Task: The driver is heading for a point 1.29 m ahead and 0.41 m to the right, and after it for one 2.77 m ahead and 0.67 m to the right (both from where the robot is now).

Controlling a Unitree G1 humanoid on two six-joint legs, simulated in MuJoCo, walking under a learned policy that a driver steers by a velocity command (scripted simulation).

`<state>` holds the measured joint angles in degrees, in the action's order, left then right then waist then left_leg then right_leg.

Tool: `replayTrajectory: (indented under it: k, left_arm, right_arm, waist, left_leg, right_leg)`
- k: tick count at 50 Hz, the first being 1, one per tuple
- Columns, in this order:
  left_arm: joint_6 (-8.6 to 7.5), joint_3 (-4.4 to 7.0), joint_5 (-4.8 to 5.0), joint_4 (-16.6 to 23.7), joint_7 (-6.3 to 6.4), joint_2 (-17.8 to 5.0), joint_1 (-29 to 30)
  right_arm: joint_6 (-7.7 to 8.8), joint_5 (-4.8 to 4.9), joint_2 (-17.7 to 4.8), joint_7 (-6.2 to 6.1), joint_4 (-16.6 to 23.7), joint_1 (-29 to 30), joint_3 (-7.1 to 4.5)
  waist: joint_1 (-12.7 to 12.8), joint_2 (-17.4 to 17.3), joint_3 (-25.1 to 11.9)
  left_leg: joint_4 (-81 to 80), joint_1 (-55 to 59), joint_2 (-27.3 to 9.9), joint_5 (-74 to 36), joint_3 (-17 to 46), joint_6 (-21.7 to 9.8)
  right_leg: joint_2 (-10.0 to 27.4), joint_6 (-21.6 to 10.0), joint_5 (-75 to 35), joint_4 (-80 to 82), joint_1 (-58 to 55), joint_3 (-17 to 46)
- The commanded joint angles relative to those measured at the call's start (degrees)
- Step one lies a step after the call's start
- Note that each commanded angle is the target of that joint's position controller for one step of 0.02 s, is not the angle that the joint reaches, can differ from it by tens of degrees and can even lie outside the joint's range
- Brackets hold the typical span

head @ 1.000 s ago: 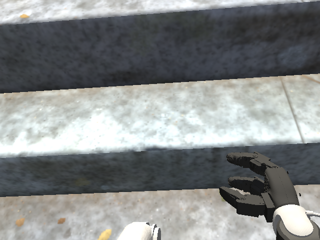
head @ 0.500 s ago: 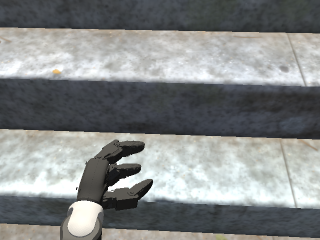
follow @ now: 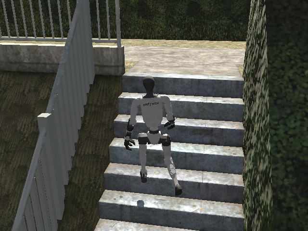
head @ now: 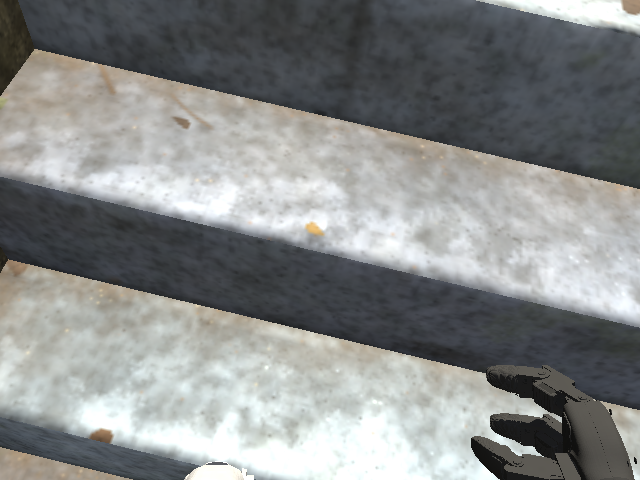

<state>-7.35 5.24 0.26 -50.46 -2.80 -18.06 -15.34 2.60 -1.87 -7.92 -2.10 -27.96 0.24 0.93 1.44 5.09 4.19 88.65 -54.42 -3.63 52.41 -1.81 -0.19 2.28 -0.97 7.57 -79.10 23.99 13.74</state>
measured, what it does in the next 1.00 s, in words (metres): climbs, turning right: right foot 0.06 m higher, then left foot 0.17 m higher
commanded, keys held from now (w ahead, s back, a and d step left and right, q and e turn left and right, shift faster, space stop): w+e+shift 0.50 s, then s+e+shift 0.40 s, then w+e+shift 0.10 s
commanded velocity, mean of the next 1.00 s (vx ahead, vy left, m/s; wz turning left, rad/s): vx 0.62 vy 0.00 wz -0.92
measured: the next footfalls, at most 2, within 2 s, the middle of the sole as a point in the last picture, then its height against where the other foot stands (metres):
right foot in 0.58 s outside the picture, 0.06 m higher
left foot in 0.80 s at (171, 404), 0.17 m higher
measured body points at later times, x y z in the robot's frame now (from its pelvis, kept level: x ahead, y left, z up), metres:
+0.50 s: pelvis +0.20 +0.08 +0.19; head +0.17 +0.13 +0.64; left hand +0.28 +0.39 +0.07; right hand +0.40 -0.18 +0.16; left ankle +0.07 +0.12 -0.52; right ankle +0.16 +0.04 -0.32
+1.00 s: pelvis +0.25 +0.13 +0.33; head +0.32 +0.13 +0.77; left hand +0.39 +0.40 +0.19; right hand +0.45 -0.16 +0.30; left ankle +0.34 +0.21 -0.34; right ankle +0.16 +0.00 -0.21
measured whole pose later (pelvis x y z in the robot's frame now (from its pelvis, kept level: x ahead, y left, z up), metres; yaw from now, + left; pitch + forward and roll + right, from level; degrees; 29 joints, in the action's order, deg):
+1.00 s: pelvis +0.25 +0.13 +0.33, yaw -39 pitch +0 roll -1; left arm 4.1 10.1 -2.5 -43.0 2.8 -17.6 -23.1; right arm -0.6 1.1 -6.6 -1.2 -36.2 13.2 -0.5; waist 14.4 3.1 6.9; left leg 63.3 -30.6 -14.4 31.5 -12.4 0.9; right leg -3.2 2.7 4.8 -95.4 46.6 6.4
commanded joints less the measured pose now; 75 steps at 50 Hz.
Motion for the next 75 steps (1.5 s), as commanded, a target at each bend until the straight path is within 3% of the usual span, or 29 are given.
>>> replayTrajectory:
  k: [1, 4, 9, 14, 20, 24, 26, 27, 28, 29, 30, 31, 33, 34, 36, 38, 39, 40, 41, 42, 44, 47, 59, 66, 69, 70, 73, 74, 75]
  left_arm:
    - [-0.72, -0.89, -3.25, 13.9, 0.64, 5.5, 7.6]
    - [3.75, -0.23, -4.23, 11.9, 1.89, 3.7, 4.0]
    - [11.56, 0.64, -0.33, 14.5, 5.62, -0.4, 4.3]
    - [11.69, 1.06, -0.28, 15.1, 4.38, 2.3, 8.3]
    - [10.65, 2.36, -0.26, 16.3, 5.13, -2.4, -1.0]
    - [11.03, 4.01, -0.06, 12.4, 5.22, -8.6, -21.6]
    - [11.19, 5.46, -2.77, 5.4, 5.69, -10.8, -47.1]
    - [10.7, 3.66, -2.28, 4.7, 4.11, -3.1, -32.7]
    - [8.21, 1.29, -4.1, 3.2, 3.73, 2.2, -22.0]
    - [4.38, 2.48, -6.07, 6.4, 6.87, -5.9, -10.1]
    - [3.57, 1.11, -4.42, 9.5, 7.36, 0.2, -6.6]
    - [3.34, 0.29, -3.65, 9.4, 7.87, 3.4, -6.8]
    - [1.31, 1.98, -0.09, -2.4, 8.41, 2.6, -41.9]
    - [2.2, 2.02, -2.07, -10.7, 9.13, 3.8, -56.7]
    - [2.38, 3.67, -3.47, -12.5, 12.32, 2.7, -54.9]
    - [1.68, 3.53, -0.79, -0.2, 13.22, 3.8, -21.7]
    - [2.62, 3.84, 0.27, 4.0, 10.66, 7.2, -12.5]
    - [3.7, 7.4, 0.73, 5.3, 8.8, -1.6, -14.8]
    - [2.66, 5.27, 0.78, 4.6, 6.45, 3.2, -16.1]
    - [1.77, 6.95, 1.27, 9.4, 4.56, -6.1, -7.4]
    - [6.64, 6.13, -1.6, 9.1, 4.26, -1.7, -15.1]
    - [13.49, 2.58, -3.04, 3.0, 5.19, 10.8, -27.9]
    - [7.62, -0.27, -4.31, 25.4, 1.82, 5.8, 14.3]
    - [7.09, -1.91, -1.41, 25.5, -1.81, 3.6, 18.9]
    - [2.97, -2.63, -0.32, 19.1, -3.27, 4.6, 9.0]
    - [1.35, -1.8, -1.48, 12.4, -2.97, 2.9, 1.2]
    - [0.11, -2.55, -5.59, 11.3, -1.3, 1.7, 5.0]
    - [1.0, -1.91, -1.24, 8.4, -0.83, -0.4, -9.9]
    - [1.95, -2.78, -0.63, 4.6, 0.67, -9.1, -17.6]
  right_arm:
    - [0.78, -1.44, -10.8, -1.55, -5.9, -10.8, -4.42]
    - [3.04, -1.36, -4.2, 0.24, -7.9, 1.3, -2.36]
    - [6.2, -1.52, -8.1, 0.68, -11.8, 6.3, -3.42]
    - [5.12, -3.04, -12.5, -0.81, -16.4, -11.9, -4.78]
    - [1.98, -0.75, -14.0, -1.14, -9.1, -5.9, -3.93]
    - [1.13, 0.28, -15.3, 0.27, -0.9, 16.2, -3.46]
    - [3.45, 3.7, -11.6, 1.12, 3.1, 26.8, -4.06]
    - [3.75, 4.81, -0.8, 0.99, 3.5, 24.4, -1.24]
    - [4.09, 4.59, 2.9, 1.1, 9.7, 25.2, 0.41]
    - [5.0, 1.57, -5.7, 3.44, 22.0, 21.3, -1.88]
    - [6.0, -0.55, -3.8, 5.4, 20.4, 20.5, -0.18]
    - [6.69, -0.47, -7.4, 5.03, 17.8, 18.5, -1.1]
    - [6.28, -3.6, -4.7, 1.72, 21.0, 42.9, -0.08]
    - [7.02, -4.04, -1.0, 0.66, 27.0, 56.2, 0.89]
    - [6.19, -2.16, 1.8, 1.79, 30.1, 53.1, 1.74]
    - [3.32, -1.56, 1.2, 3.77, 24.8, 29.3, 2.54]
    - [2.26, 1.16, 0.3, 2.62, 17.2, 23.8, 1.72]
    - [-0.45, 5.72, 0.0, -0.22, 13.6, 21.3, 0.16]
    - [-2.19, 6.36, -5.0, -2.71, 11.3, 9.4, -3.06]
    - [-3.42, 5.09, -6.4, -3.88, 10.1, -4.1, -3.81]
    - [-1.82, 2.62, -1.9, -1.91, 9.1, 26.0, -2.17]
    - [-1.21, 3.89, 3.1, 0.44, 3.3, 29.7, -0.61]
    - [4.45, -2.64, -11.6, -1.35, -18.8, -13.7, -7.2]
    - [6.61, -1.31, -14.8, 0.26, -18.0, -11.4, -7.72]
    - [2.68, -2.46, -14.9, 1.31, -15.8, -16.5, -8.41]
    - [1.53, -1.94, -13.6, 1.44, -13.7, -18.4, -8.04]
    - [-1.49, 3.3, -10.1, -2.94, -9.4, -25.7, -8.67]
    - [-3.09, 3.58, -8.5, -4.04, -8.5, -15.7, -7.79]
    - [-3.45, 4.55, -1.6, -2.68, -2.8, -14.1, -6.73]
  waist:
    - [2.6, -23.5, -22.9]
    - [9.3, -16.0, -14.0]
    - [15.0, -5.7, -2.0]
    - [6.1, -2.1, -1.5]
    - [10.3, -9.0, -8.0]
    - [25.9, -15.5, -13.4]
    - [36.0, -15.8, -16.6]
    - [29.7, 13.7, -11.6]
    - [20.9, 17.7, 4.6]
    - [3.4, 13.8, 0.9]
    - [2.0, -3.4, -1.8]
    - [2.0, -16.1, 2.1]
    - [25.6, -11.9, 6.3]
    - [32.3, -5.9, 4.4]
    - [26.0, 7.3, -7.7]
    - [2.2, -3.7, -23.4]
    - [-1.6, -24.7, -19.8]
    - [-3.9, -40.9, -17.9]
    - [-7.2, -20.8, -27.7]
    - [-17.4, -14.7, -41.2]
    - [7.7, -19.5, -19.6]
    - [17.6, -16.9, -6.5]
    - [-2.5, -8.7, -2.0]
    - [0.2, -6.1, -3.0]
    - [-1.2, -0.7, -10.2]
    - [-0.6, 7.5, -11.3]
    - [-3.7, 3.2, -3.2]
    - [7.5, -10.6, -4.7]
    - [1.2, -2.3, -10.9]
  left_leg:
    - [-35.5, 45.5, -12.8, -28.9, 20.3, -3.0]
    - [-44.5, 18.7, -13.6, -16.5, 15.8, -2.3]
    - [-62.3, 13.1, -16.1, -27.9, 2.7, -0.5]
    - [-67.6, 53.5, -15.1, -55.6, -6.8, -1.2]
    - [-68.9, 62.4, -14.0, -106.7, -18.0, -0.7]
    - [-55.7, 50.8, -8.5, -135.2, -22.3, 3.6]
    - [-2.7, 45.3, -2.6, -137.6, -24.5, 10.1]
    - [24.6, 29.4, 2.1, -41.8, -18.1, 4.4]
    - [41.6, 32.0, 7.1, -8.3, -12.6, 3.0]
    - [40.6, 8.9, 12.2, -12.5, 7.1, 6.0]
    - [27.9, 16.6, 8.5, -22.1, 10.0, 2.2]
    - [19.9, 17.8, 6.9, -29.7, 8.4, 3.3]
    - [29.6, -17.9, 15.4, -10.0, -7.9, 5.9]
    - [32.4, -32.7, 17.4, 3.5, -6.0, 6.0]
    - [32.1, -35.5, 14.5, 19.4, 11.3, 1.4]
    - [-12.3, 8.0, 9.0, 2.1, 21.1, -5.4]
    - [-42.4, 59.8, 5.8, -10.8, 26.1, -6.7]
    - [-66.0, 65.1, -6.1, -50.1, 26.5, -5.5]
    - [-38.4, 62.1, -23.4, -99.4, 16.7, -15.1]
    - [-41.0, 57.6, -33.0, -121.7, 25.7, -20.5]
    - [-42.8, 45.4, -26.9, -83.2, 16.1, -14.6]
    - [-47.4, 18.5, -16.7, -31.6, -6.8, -5.8]
    - [-63.1, 52.6, -34.5, -3.0, 8.9, -6.9]
    - [-61.6, 30.9, -23.0, -10.5, -3.3, -1.3]
    - [-39.0, 26.0, -11.3, -16.9, -7.8, -1.5]
    - [-25.0, 26.7, -5.9, -20.6, -10.2, -1.2]
    - [4.7, 16.3, 6.0, -10.6, 1.7, -4.0]
    - [22.2, 31.2, 7.0, -10.2, 3.4, -5.0]
    - [33.7, 15.7, 7.2, 2.4, -1.8, -2.2]
  right_leg:
    - [-8.3, -0.6, -10.7, -39.4, 34.9, -6.0]
    - [-8.7, -2.1, -15.3, -56.9, 31.2, -10.6]
    - [-8.5, -2.3, -13.7, -44.0, 29.6, -16.3]
    - [-9.7, -7.1, 3.1, -53.2, 49.3, -17.9]
    - [-11.4, -6.1, 17.0, -46.0, 38.4, -24.3]
    - [-8.5, -9.9, 17.1, -9.3, 4.3, -25.9]
    - [1.5, -23.5, -10.7, 43.4, -17.1, -24.6]
    - [7.2, -25.6, -45.7, 65.6, -22.8, -16.8]
    - [-0.8, -21.2, -40.9, 86.3, 0.9, -21.0]
    - [-0.1, -23.3, -55.5, 59.3, -10.8, 13.5]
    - [2.0, -19.5, -31.2, 67.0, 7.2, 23.7]
    - [-0.7, -15.9, -25.4, 65.3, 14.0, 18.6]
    - [-6.9, -9.3, -63.8, 67.7, -27.1, 19.2]
    - [-4.4, -8.3, -91.9, 63.1, -47.7, 22.2]
    - [0.8, -9.4, -112.4, 50.5, -59.0, 28.3]
    - [-5.1, -1.2, -92.7, 49.9, -30.6, 29.1]
    - [-13.7, 5.1, -50.8, 44.4, 21.1, 21.2]
    - [-20.3, 5.7, 30.4, 15.6, 29.1, 15.2]
    - [-16.4, 4.0, 40.5, -11.4, 25.6, 10.9]
    - [-20.8, 5.0, 36.2, -25.7, 16.8, 5.0]
    - [-8.9, 8.5, 21.4, -21.6, 29.8, -4.6]
    - [-5.5, 6.0, -1.1, -19.8, 16.4, -10.0]
    - [1.9, -3.8, -3.8, -22.4, 54.0, -0.2]
    - [10.6, -5.2, -13.5, 12.8, 16.7, -13.0]
    - [3.9, -2.6, -17.3, 35.0, -14.4, -20.6]
    - [0.2, -0.8, -34.2, 50.2, -23.8, -24.6]
    - [10.4, 0.8, -57.9, 81.8, -33.4, -12.9]
    - [19.7, 7.2, -90.3, 85.7, -23.9, -2.7]
    - [19.6, 18.0, -140.8, 61.9, -39.8, -6.4]
Over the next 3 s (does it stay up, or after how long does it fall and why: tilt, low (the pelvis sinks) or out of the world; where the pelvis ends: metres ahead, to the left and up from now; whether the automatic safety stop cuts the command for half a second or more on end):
stays up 0.18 -0.18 0.20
